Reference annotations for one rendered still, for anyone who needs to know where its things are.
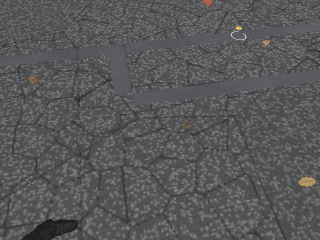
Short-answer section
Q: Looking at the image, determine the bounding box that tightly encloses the robot left hand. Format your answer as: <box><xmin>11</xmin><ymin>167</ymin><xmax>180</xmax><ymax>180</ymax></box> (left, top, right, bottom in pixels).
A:
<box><xmin>20</xmin><ymin>219</ymin><xmax>78</xmax><ymax>240</ymax></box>

